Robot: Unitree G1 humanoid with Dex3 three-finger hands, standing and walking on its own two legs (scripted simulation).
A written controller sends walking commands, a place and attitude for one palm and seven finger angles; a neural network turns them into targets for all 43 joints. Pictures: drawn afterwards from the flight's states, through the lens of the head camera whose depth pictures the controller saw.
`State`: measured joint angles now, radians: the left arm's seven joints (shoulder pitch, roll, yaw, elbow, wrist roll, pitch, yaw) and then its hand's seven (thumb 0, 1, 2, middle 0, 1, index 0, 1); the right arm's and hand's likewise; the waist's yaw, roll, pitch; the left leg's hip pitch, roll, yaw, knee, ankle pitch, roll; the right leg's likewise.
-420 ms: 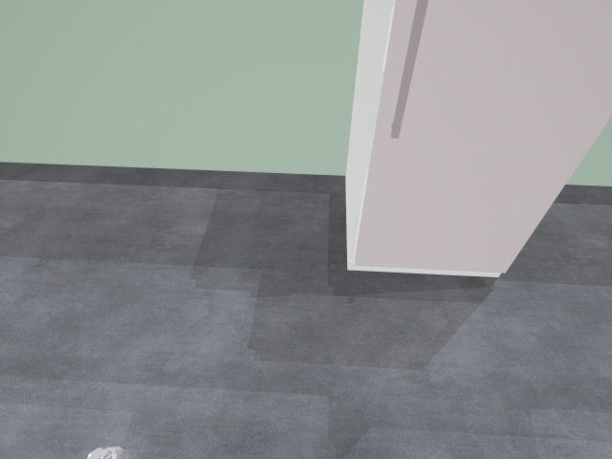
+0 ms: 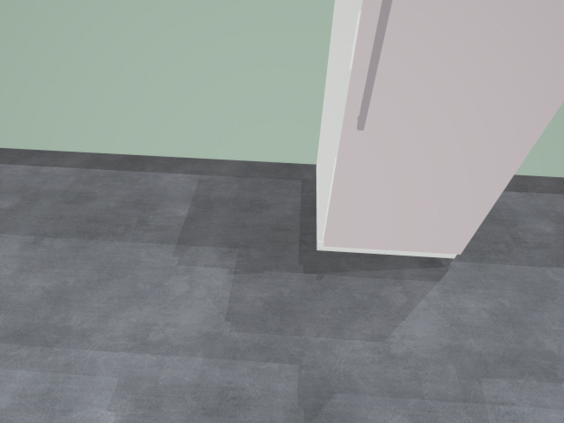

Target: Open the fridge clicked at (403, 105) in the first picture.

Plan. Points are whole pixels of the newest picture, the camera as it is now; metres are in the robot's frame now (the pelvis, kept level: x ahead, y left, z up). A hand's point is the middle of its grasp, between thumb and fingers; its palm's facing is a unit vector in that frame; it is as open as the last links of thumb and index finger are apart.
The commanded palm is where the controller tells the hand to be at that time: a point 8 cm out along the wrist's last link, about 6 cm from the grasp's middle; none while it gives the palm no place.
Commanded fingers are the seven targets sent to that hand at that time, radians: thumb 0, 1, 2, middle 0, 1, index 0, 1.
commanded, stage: stand and wait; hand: left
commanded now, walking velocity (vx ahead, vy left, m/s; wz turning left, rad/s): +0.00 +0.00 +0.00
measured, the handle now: (371, 66) +0.91 -0.17 +0.10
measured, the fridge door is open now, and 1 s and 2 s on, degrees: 0 0 0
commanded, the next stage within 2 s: look at it before walking up in 0.40 s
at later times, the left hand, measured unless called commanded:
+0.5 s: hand out of the picture +0.07 +0.24 -0.15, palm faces -0.04 -0.94 -0.34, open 7.4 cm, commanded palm none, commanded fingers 0.00 0.90 0.90 -0.20 -0.30 -0.20 -0.30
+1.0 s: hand out of the picture +0.07 +0.24 -0.15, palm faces -0.04 -0.94 -0.34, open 7.4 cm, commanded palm none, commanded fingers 0.00 0.90 0.90 -0.20 -0.30 -0.20 -0.30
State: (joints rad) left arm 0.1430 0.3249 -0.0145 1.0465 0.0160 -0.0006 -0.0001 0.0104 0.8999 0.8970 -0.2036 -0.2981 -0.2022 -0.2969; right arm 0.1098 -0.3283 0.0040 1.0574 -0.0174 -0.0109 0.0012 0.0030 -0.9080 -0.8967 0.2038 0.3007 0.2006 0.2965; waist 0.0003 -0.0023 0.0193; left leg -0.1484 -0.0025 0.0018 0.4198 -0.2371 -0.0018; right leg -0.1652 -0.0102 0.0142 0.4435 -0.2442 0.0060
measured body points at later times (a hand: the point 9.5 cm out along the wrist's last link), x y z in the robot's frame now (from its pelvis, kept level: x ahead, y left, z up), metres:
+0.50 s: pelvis -0.01 +0.00 +0.00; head -0.01 -0.01 +0.45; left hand +0.07 +0.29 -0.13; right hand +0.06 -0.30 -0.13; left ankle -0.01 +0.12 -0.74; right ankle +0.00 -0.12 -0.74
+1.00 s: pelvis +0.00 -0.01 +0.00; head +0.00 -0.01 +0.45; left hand +0.07 +0.29 -0.13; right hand +0.08 -0.30 -0.13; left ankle -0.01 +0.12 -0.74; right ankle +0.00 -0.12 -0.74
